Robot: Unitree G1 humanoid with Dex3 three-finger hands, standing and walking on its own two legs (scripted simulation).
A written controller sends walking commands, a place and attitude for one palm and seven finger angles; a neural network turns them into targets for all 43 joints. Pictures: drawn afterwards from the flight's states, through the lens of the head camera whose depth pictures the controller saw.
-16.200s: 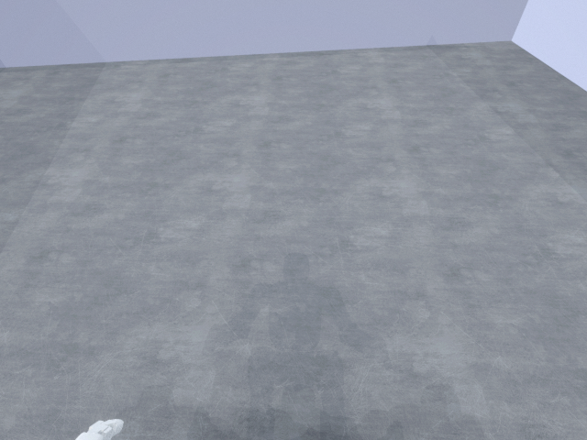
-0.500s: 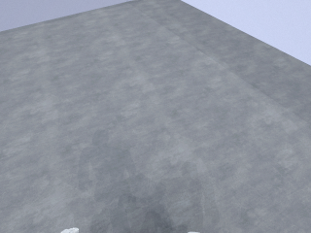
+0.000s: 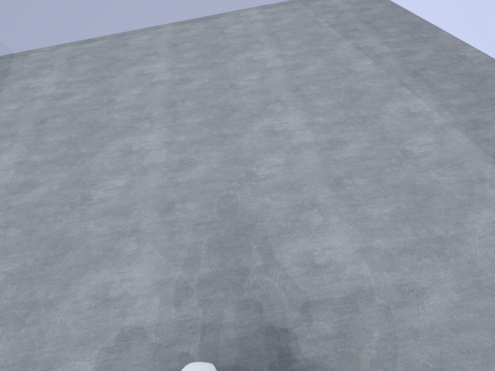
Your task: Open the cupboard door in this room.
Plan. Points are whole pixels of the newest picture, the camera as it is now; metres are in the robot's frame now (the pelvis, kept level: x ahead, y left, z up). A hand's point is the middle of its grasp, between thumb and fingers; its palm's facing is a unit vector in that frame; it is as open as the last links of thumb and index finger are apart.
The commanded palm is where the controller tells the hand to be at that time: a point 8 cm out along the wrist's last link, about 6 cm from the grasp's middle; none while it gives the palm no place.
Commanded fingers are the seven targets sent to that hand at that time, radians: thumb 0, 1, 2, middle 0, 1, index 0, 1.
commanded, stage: turn or walk to find it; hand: left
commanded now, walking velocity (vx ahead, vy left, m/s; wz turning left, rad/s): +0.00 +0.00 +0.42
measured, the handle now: out of the picture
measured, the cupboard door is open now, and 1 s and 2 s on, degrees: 0 0 0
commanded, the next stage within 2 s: stand and wait in 0.96 s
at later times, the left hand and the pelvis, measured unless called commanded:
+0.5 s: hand out of the picture +0.02 +0.26 -0.16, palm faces +0.23 -0.94 -0.26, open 7.4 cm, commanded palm none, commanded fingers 0.00 0.90 0.90 -0.20 -0.30 -0.20 -0.30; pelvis -0.02 +0.03 +0.00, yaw +11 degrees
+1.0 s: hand out of the picture -0.07 +0.17 -0.15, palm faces +0.45 -0.85 -0.29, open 7.3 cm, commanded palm none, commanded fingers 0.00 0.90 0.90 -0.20 -0.30 -0.20 -0.30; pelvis -0.04 -0.03 +0.00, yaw +25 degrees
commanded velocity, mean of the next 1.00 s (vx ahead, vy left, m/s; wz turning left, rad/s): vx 0.00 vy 0.00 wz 0.41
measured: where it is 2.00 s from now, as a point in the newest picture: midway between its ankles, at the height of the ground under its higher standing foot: outside the picture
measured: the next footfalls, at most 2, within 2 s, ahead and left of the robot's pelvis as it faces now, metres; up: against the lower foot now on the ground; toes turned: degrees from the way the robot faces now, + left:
left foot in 0.16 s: +0.00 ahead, +0.15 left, +0.00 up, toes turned +8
right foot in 0.62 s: +0.03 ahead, -0.09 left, +0.00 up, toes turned +10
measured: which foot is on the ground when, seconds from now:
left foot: up 0.00-0.14, down 0.16-0.62, up 0.64-1.00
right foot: down 0.00-0.16, up 0.18-0.60, down 0.62-1.00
